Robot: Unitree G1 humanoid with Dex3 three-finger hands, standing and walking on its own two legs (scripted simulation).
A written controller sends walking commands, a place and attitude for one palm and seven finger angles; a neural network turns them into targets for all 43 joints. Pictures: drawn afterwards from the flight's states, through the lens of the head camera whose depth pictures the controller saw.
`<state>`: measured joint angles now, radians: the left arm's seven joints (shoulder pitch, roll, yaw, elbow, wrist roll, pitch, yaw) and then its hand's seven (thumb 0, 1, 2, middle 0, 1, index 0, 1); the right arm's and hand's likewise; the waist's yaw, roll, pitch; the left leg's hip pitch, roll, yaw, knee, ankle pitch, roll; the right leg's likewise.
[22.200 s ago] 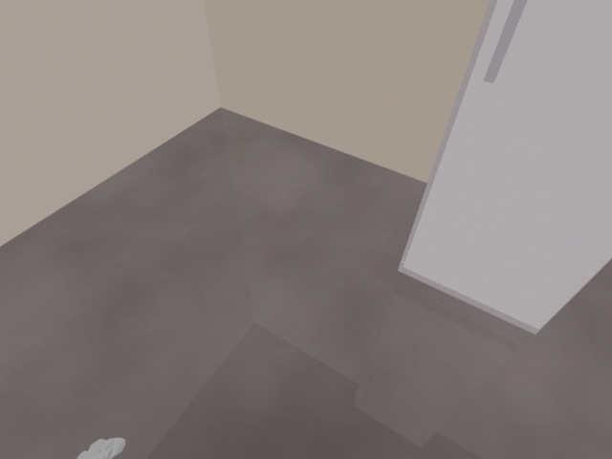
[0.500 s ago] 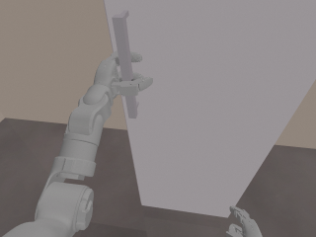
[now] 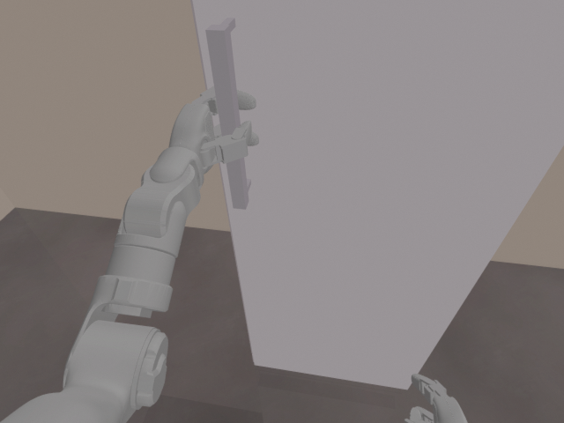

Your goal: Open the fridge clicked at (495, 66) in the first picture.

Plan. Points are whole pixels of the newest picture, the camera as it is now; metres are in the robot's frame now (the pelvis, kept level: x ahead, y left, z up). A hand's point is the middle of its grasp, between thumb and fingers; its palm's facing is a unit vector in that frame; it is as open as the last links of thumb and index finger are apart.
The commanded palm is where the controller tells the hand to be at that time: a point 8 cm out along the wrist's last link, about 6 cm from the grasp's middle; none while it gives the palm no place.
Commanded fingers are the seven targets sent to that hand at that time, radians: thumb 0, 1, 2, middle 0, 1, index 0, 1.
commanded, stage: grip the handle and tug to test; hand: left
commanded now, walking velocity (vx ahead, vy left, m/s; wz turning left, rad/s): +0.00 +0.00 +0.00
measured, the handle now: (235, 125) +0.45 +0.10 +0.23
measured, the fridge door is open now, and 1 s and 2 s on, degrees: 0 0 7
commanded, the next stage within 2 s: pull the door a little, standing still in 0.44 s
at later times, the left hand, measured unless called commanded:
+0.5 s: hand (241, 143) +0.40 +0.08 +0.24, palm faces -0.10 -0.99 -0.02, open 5.7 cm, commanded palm +0.36 +0.14 +0.24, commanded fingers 0.00 0.90 0.90 -0.45 -1.40 -0.45 -1.40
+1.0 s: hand (239, 150) +0.39 +0.08 +0.24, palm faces -0.12 -0.99 -0.06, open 6.2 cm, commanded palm +0.32 +0.14 +0.24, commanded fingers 0.00 0.90 0.90 -0.45 -1.40 -0.45 -1.40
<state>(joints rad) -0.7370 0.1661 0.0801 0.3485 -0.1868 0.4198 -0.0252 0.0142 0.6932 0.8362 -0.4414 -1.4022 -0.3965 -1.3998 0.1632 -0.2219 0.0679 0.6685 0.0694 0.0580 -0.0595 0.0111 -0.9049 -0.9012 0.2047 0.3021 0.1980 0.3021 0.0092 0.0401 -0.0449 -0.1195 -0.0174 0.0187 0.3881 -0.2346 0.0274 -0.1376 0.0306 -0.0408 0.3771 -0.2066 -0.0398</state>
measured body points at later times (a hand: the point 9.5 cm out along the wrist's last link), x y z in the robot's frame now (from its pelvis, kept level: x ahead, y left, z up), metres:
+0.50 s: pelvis +0.01 +0.00 +0.00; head -0.02 -0.02 +0.45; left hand +0.40 +0.14 +0.24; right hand +0.17 -0.23 -0.09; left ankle -0.01 +0.10 -0.74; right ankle +0.00 -0.09 -0.74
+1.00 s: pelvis +0.05 -0.01 +0.00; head +0.01 -0.04 +0.45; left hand +0.39 +0.14 +0.24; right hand +0.24 -0.23 -0.08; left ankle -0.01 +0.10 -0.74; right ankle +0.00 -0.09 -0.74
